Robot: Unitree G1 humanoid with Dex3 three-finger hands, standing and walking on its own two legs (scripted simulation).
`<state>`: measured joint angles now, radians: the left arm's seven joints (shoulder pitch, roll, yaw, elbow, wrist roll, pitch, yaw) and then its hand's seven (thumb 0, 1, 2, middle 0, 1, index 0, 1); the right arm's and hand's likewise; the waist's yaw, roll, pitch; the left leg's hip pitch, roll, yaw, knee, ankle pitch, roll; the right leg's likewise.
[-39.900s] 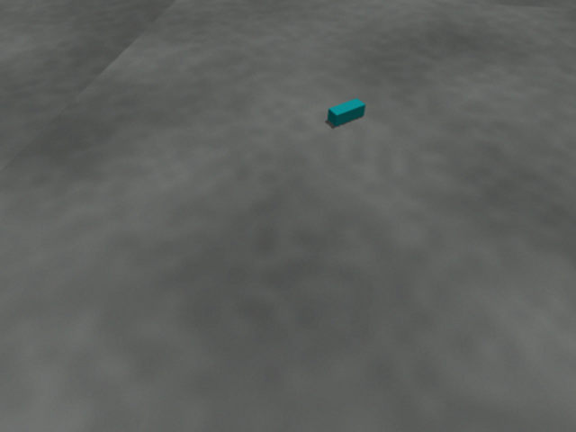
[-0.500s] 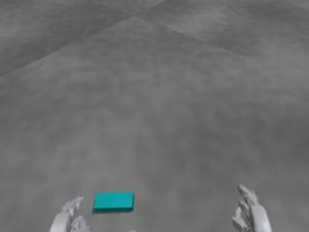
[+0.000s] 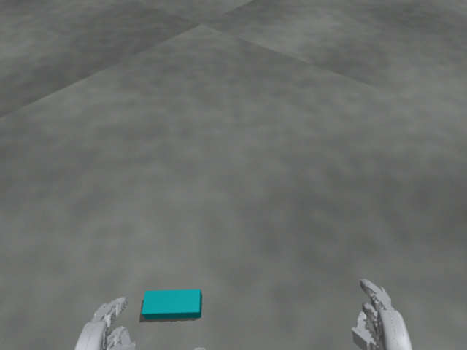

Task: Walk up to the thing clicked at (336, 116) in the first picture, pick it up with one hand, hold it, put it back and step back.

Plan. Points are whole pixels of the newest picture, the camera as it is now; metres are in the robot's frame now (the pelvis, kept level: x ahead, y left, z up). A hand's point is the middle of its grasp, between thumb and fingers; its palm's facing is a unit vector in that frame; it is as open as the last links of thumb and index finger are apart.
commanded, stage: home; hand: left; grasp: from above
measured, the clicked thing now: (173, 304) +0.42 +0.24 -0.68
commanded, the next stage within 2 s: stand in 0.02 s
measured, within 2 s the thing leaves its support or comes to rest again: neither
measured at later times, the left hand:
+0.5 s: hand out of the picture +0.09 +0.25 -0.10, palm faces +0.05 -0.95 -0.31, open 7.4 cm
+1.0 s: hand out of the picture +0.00 +0.27 -0.10, palm faces +0.04 -0.94 -0.33, open 7.4 cm
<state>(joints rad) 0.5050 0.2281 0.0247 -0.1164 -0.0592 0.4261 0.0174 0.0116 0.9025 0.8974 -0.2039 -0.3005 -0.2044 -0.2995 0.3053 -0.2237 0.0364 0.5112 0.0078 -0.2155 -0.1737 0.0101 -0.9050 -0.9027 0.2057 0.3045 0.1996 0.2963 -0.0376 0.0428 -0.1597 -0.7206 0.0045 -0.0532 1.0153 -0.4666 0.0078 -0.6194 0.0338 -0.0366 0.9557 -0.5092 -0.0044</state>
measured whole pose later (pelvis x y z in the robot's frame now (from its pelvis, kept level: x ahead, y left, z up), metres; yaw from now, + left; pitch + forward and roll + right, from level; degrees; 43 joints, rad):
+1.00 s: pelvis -0.02 +0.03 +0.06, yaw +0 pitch -5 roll +0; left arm 0.21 0.29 0.03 1.13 0.03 0.00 0.03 0.01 0.90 0.90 -0.21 -0.30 -0.21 -0.30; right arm 0.15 -0.29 -0.04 1.12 -0.03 0.00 -0.01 0.00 -0.91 -0.90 0.21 0.30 0.20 0.30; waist 0.02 0.00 0.06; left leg -0.14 -0.06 -0.01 0.37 -0.14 0.05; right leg -0.08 -0.04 0.01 0.38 -0.21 0.04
